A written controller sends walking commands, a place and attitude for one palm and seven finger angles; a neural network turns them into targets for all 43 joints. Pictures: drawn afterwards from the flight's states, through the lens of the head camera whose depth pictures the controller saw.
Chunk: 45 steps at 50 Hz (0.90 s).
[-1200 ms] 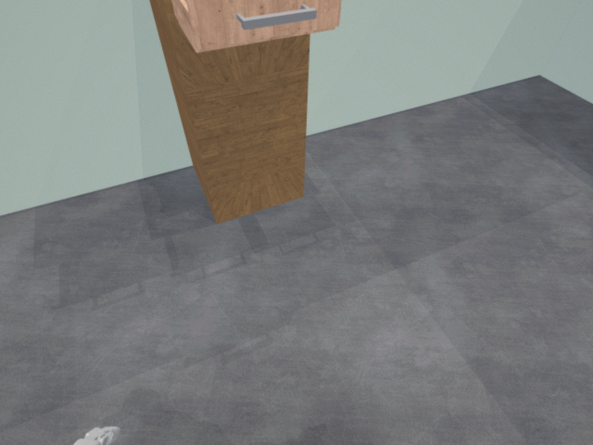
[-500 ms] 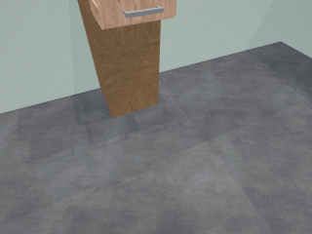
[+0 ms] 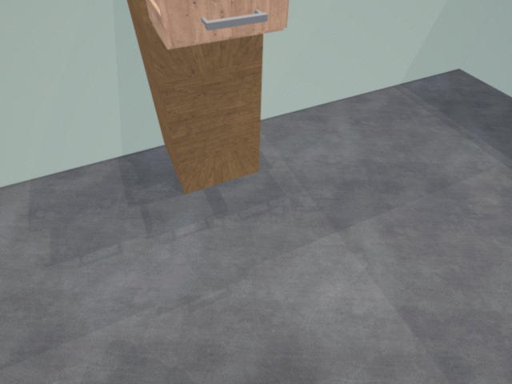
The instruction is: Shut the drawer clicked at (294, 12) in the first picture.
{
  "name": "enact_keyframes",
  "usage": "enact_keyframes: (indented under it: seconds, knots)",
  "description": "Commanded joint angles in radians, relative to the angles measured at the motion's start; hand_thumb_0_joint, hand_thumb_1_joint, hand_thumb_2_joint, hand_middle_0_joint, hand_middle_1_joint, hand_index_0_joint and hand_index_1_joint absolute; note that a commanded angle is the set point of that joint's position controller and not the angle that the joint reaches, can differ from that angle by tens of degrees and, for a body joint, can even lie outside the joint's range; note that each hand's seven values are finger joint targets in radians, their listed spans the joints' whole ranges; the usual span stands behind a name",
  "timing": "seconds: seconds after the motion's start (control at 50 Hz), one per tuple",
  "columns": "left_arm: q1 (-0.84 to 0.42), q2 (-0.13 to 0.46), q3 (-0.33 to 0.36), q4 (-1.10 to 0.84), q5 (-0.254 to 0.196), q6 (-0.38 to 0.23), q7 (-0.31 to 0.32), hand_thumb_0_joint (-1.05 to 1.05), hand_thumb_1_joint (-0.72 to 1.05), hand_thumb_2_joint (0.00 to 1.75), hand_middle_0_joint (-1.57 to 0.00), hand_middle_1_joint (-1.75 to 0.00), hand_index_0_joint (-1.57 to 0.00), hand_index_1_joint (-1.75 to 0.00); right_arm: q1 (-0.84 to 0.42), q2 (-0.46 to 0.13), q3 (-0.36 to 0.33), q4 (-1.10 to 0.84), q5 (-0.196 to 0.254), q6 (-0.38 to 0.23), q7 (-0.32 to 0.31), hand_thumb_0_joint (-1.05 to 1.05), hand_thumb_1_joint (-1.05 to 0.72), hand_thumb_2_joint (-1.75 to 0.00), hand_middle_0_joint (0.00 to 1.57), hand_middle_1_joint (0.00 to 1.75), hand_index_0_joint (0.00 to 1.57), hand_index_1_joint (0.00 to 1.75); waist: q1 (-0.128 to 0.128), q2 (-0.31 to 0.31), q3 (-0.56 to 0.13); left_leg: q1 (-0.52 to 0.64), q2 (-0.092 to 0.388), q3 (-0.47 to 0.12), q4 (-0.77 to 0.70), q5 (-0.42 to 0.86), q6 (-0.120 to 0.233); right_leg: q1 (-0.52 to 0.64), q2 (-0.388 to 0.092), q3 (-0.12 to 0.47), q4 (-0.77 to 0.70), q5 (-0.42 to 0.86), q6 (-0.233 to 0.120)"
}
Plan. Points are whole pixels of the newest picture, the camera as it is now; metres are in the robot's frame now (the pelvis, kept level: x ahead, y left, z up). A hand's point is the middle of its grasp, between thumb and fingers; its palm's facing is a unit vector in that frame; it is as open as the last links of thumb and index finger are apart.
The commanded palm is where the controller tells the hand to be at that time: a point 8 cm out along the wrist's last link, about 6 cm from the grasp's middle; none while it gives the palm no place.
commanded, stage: look at it before walking up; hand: left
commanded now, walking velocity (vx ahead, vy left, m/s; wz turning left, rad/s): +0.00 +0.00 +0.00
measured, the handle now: (234, 18) +1.01 +0.12 +0.15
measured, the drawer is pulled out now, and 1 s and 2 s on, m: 0.22 0.22 0.22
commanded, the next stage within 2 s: walk to a spot facing it in 0.24 s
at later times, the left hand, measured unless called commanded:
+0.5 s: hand out of the picture +0.08 +0.24 -0.16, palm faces -0.05 -0.94 -0.33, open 7.4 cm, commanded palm none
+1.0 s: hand out of the picture +0.04 +0.17 -0.16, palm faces -0.19 -0.96 -0.18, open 7.4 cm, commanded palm none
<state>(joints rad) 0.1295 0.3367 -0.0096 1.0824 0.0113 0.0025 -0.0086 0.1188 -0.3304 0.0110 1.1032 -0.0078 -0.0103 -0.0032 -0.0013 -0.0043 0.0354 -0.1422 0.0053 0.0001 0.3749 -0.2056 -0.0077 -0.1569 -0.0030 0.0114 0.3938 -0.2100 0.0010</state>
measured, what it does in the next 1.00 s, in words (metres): lifts its left foot, turning right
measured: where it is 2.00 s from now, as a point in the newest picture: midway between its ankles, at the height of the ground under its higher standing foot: (293, 339)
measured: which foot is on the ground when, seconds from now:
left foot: down 0.00-0.72, up 0.74-1.00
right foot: down 0.00-1.00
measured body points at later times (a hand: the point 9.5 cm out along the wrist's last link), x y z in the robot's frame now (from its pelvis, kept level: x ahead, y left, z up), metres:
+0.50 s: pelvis +0.00 +0.00 +0.00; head +0.02 +0.00 +0.45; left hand +0.08 +0.29 -0.14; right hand +0.09 -0.29 -0.14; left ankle +0.00 +0.13 -0.75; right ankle +0.00 -0.12 -0.75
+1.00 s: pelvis +0.05 -0.01 +0.00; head +0.07 -0.02 +0.45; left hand +0.05 +0.22 -0.15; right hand +0.08 -0.28 -0.14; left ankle +0.12 +0.12 -0.68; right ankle -0.01 -0.10 -0.75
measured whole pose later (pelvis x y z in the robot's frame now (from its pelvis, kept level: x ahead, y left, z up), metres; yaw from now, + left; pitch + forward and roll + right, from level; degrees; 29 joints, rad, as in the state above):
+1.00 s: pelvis +0.05 -0.01 +0.00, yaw -16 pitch +1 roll +0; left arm 0.45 0.16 0.03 1.00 0.02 -0.02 -0.02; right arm 0.16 -0.23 -0.05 0.93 -0.02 0.01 0.01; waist 0.04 0.01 0.03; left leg -0.55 0.08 0.03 0.97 -0.28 -0.06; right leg -0.15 0.07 0.12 0.38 -0.24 -0.04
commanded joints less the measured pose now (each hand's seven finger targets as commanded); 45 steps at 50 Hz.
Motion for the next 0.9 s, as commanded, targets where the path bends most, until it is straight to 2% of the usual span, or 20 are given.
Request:
enact_keyframes:
  seconds: [0.0, 0.26, 0.36, 0.42, 0.46, 0.56, 0.58, 0.6, 0.62, 0.64, 0.66, 0.68, 0.7, 0.72, 0.74, 0.76, 0.78, 0.8, 0.82, 0.88]
  knots:
    - [-0.034, 0.209, 0.043, -0.064, 0.001, -0.027, 0.019, 0.0, 0.9, 0.9, -0.2, -0.3, -0.2, -0.3, -0.044, -0.209, -0.046, -0.06, -0.001, -0.024, -0.009, 0.0, -0.9, -0.9, 0.2, 0.3, 0.2, 0.3, 0.002, -0.002, -0.075, 0.018, 0.111, -0.095, -0.057, 0.115, 0.037, 0.001, -0.115, 0.099, -0.07, 0.091, -0.031]
    - [-0.032, 0.211, 0.041, -0.055, 0.0, -0.027, 0.018, 0.0, 0.9, 0.9, -0.2, -0.3, -0.2, -0.3, -0.049, -0.213, -0.044, -0.055, 0.0, -0.024, -0.01, 0.0, -0.9, -0.9, 0.2, 0.3, 0.2, 0.3, 0.003, 0.011, -0.068, 0.025, 0.114, -0.091, -0.064, 0.127, 0.035, 0.006, -0.114, 0.098, -0.073, 0.116, -0.03]
    - [-0.033, 0.21, 0.047, -0.064, 0.0, -0.024, 0.018, 0.0, 0.9, 0.9, -0.2, -0.3, -0.2, -0.3, -0.042, -0.212, -0.047, -0.056, -0.001, -0.025, -0.015, 0.0, -0.9, -0.9, 0.2, 0.3, 0.2, 0.3, 0.0, 0.003, -0.088, 0.057, 0.123, -0.069, -0.035, 0.187, 0.031, 0.004, -0.111, 0.11, -0.049, 0.216, -0.036]
    - [0.029, 0.103, 0.036, -0.074, 0.001, 0.009, 0.025, 0.0, 0.9, 0.9, -0.2, -0.3, -0.2, -0.3, 0.029, -0.092, -0.036, -0.065, -0.003, -0.001, -0.022, 0.0, -0.9, -0.9, 0.2, 0.3, 0.2, 0.3, -0.006, -0.018, -0.079, 0.042, 0.127, -0.013, 0.028, 0.186, 0.011, -0.041, -0.105, 0.129, 0.015, 0.283, -0.025]
    - [0.045, 0.106, 0.045, -0.102, 0.004, 0.023, 0.023, 0.0, 0.9, 0.9, -0.2, -0.3, -0.2, -0.3, 0.044, -0.1, -0.049, -0.091, -0.004, 0.01, -0.027, 0.0, -0.9, -0.9, 0.2, 0.3, 0.2, 0.3, -0.007, -0.006, -0.067, 0.032, 0.138, 0.003, 0.054, 0.165, 0.012, -0.087, -0.091, 0.14, 0.062, 0.286, -0.028]
    - [0.067, 0.085, 0.063, -0.173, 0.009, 0.038, 0.011, 0.0, 0.9, 0.9, -0.2, -0.3, -0.2, -0.3, 0.036, -0.121, -0.081, -0.167, -0.007, 0.02, -0.031, 0.0, -0.9, -0.9, 0.2, 0.3, 0.2, 0.3, -0.003, 0.076, -0.056, -0.007, 0.214, -0.032, 0.06, 0.087, 0.056, -0.199, -0.023, 0.115, 0.223, 0.177, -0.016]
    - [0.089, 0.074, 0.066, -0.179, 0.009, 0.039, 0.006, 0.0, 0.9, 0.9, -0.2, -0.3, -0.2, -0.3, 0.035, -0.129, -0.086, -0.175, -0.008, 0.019, -0.028, 0.0, -0.9, -0.9, 0.2, 0.3, 0.2, 0.3, 0.005, 0.109, -0.076, -0.014, 0.253, -0.056, 0.04, 0.011, 0.078, -0.198, 0.0, 0.087, 0.286, 0.059, -0.012]
    - [0.112, 0.054, 0.069, -0.184, 0.01, 0.041, -0.002, 0.0, 0.9, 0.9, -0.2, -0.3, -0.2, -0.3, 0.024, -0.14, -0.091, -0.187, -0.009, 0.017, -0.023, 0.0, -0.9, -0.9, 0.2, 0.3, 0.2, 0.3, 0.016, 0.167, -0.077, -0.053, 0.306, -0.096, -0.006, -0.105, 0.11, -0.192, 0.026, 0.041, 0.363, -0.147, -0.003]
    - [0.124, 0.04, 0.074, -0.19, 0.013, 0.043, -0.009, 0.0, 0.9, 0.9, -0.2, -0.3, -0.2, -0.3, 0.006, -0.146, -0.095, -0.197, -0.011, 0.014, -0.018, 0.0, -0.9, -0.9, 0.2, 0.3, 0.2, 0.3, 0.025, 0.197, -0.058, -0.108, 0.349, -0.119, -0.049, -0.222, 0.138, -0.173, 0.023, -0.01, 0.431, -0.255, 0.006]
    - [0.143, 0.031, 0.082, -0.195, 0.014, 0.042, -0.017, 0.0, 0.9, 0.9, -0.2, -0.3, -0.2, -0.3, -0.018, -0.147, -0.098, -0.212, -0.012, 0.012, -0.015, 0.0, -0.9, -0.9, 0.2, 0.3, 0.2, 0.3, 0.043, 0.203, -0.032, -0.176, 0.36, -0.109, -0.044, -0.305, 0.141, -0.128, -0.007, -0.017, 0.417, -0.277, 0.005]
    - [0.202, 0.026, 0.088, -0.186, 0.017, 0.034, -0.022, 0.0, 0.9, 0.9, -0.2, -0.3, -0.2, -0.3, -0.041, -0.137, -0.097, -0.219, -0.014, 0.013, -0.012, 0.0, -0.9, -0.9, 0.2, 0.3, 0.2, 0.3, 0.08, 0.15, -0.027, -0.252, 0.325, -0.062, 0.052, -0.352, 0.11, -0.029, -0.007, -0.013, 0.317, -0.246, -0.003]
    - [0.279, 0.051, 0.094, -0.164, 0.023, 0.022, -0.021, 0.0, 0.9, 0.9, -0.2, -0.3, -0.2, -0.3, -0.052, -0.109, -0.09, -0.229, -0.014, 0.02, -0.006, 0.0, -0.9, -0.9, 0.2, 0.3, 0.2, 0.3, 0.12, -0.033, -0.009, -0.353, 0.22, 0.032, 0.272, -0.422, 0.048, 0.044, -0.021, 0.082, 0.132, -0.289, -0.031]
    - [0.339, 0.153, 0.116, -0.159, 0.034, 0.002, -0.004, 0.0, 0.9, 0.9, -0.2, -0.3, -0.2, -0.3, -0.053, -0.009, -0.071, -0.271, -0.003, 0.023, 0.0, 0.0, -0.9, -0.9, 0.2, 0.3, 0.2, 0.3, 0.128, -0.406, 0.032, -0.626, 0.04, 0.168, 0.666, -0.503, -0.041, 0.115, -0.283, 0.58, -0.15, -0.458, -0.147]
    - [0.387, 0.153, 0.112, -0.166, 0.008, -0.009, 0.014, 0.0, 0.9, 0.9, -0.2, -0.3, -0.2, -0.3, -0.138, -0.052, -0.072, -0.307, -0.013, 0.012, 0.001, 0.0, -0.9, -0.9, 0.2, 0.3, 0.2, 0.3, 0.157, -0.327, 0.082, -0.638, 0.044, 0.01, 0.764, -0.401, -0.026, 0.001, -0.328, 0.763, -0.293, -0.433, -0.181]
    - [0.336, 0.135, 0.105, -0.171, 0.009, -0.016, 0.019, 0.0, 0.9, 0.9, -0.2, -0.3, -0.2, -0.3, -0.147, -0.044, -0.079, -0.305, -0.01, 0.003, 0.005, 0.0, -0.9, -0.9, 0.2, 0.3, 0.2, 0.3, 0.109, -0.18, 0.125, -0.628, 0.067, -0.036, 0.813, -0.292, -0.022, -0.039, -0.315, 0.743, -0.287, -0.415, -0.209]
    - [0.276, 0.101, 0.097, -0.185, 0.01, -0.026, 0.017, 0.0, 0.9, 0.9, -0.2, -0.3, -0.2, -0.3, -0.09, -0.043, -0.081, -0.287, -0.013, -0.006, 0.01, 0.0, -0.9, -0.9, 0.2, 0.3, 0.2, 0.3, 0.057, -0.107, 0.097, -0.598, 0.093, -0.045, 0.788, -0.209, -0.023, -0.029, -0.281, 0.634, -0.24, -0.344, -0.214]
    - [0.24, 0.081, 0.094, -0.194, 0.01, -0.035, 0.016, 0.0, 0.9, 0.9, -0.2, -0.3, -0.2, -0.3, -0.045, -0.033, -0.085, -0.26, -0.015, -0.01, 0.014, 0.0, -0.9, -0.9, 0.2, 0.3, 0.2, 0.3, 0.031, -0.058, 0.047, -0.548, 0.104, -0.028, 0.759, -0.163, -0.032, -0.013, -0.252, 0.537, -0.209, -0.266, -0.209]
    - [0.241, 0.067, 0.092, -0.194, 0.01, -0.043, 0.013, 0.0, 0.9, 0.9, -0.2, -0.3, -0.2, -0.3, -0.022, -0.02, -0.084, -0.248, -0.017, -0.011, 0.016, 0.0, -0.9, -0.9, 0.2, 0.3, 0.2, 0.3, 0.023, -0.057, 0.011, -0.513, 0.097, -0.01, 0.729, -0.121, -0.041, 0.005, -0.215, 0.458, -0.186, -0.159, -0.194]
    - [0.257, 0.056, 0.093, -0.185, 0.008, -0.048, 0.011, 0.0, 0.9, 0.9, -0.2, -0.3, -0.2, -0.3, -0.009, -0.007, -0.084, -0.244, -0.017, -0.009, 0.015, 0.0, -0.9, -0.9, 0.2, 0.3, 0.2, 0.3, 0.021, -0.081, -0.001, -0.501, 0.093, 0.002, 0.709, -0.094, -0.047, 0.016, -0.196, 0.408, -0.175, -0.077, -0.186]
    - [0.317, 0.042, 0.095, -0.155, 0.01, -0.057, 0.012, 0.0, 0.9, 0.9, -0.2, -0.3, -0.2, -0.3, -0.021, 0.02, -0.083, -0.25, -0.013, -0.013, 0.015, 0.0, -0.9, -0.9, 0.2, 0.3, 0.2, 0.3, 0.034, -0.088, -0.025, -0.516, 0.086, 0.019, 0.659, -0.062, -0.057, 0.078, -0.179, 0.369, -0.155, 0.055, -0.186]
